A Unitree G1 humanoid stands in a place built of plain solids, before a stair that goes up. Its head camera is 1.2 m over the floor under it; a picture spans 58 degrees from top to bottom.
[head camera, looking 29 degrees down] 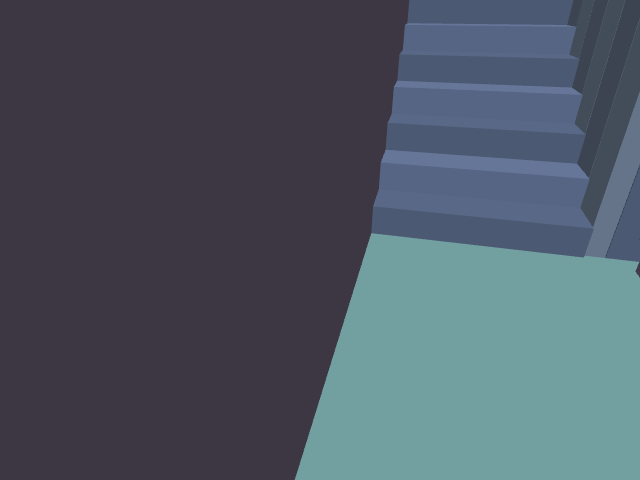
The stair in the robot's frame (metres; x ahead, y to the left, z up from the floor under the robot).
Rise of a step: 0.17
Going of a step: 0.26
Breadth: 1.14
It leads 14 degrees to the right of straight ahead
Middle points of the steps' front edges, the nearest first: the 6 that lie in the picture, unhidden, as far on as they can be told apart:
2.11 -0.85 0.18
2.36 -0.92 0.35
2.61 -0.98 0.52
2.87 -1.04 0.70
3.12 -1.11 0.87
3.37 -1.17 1.04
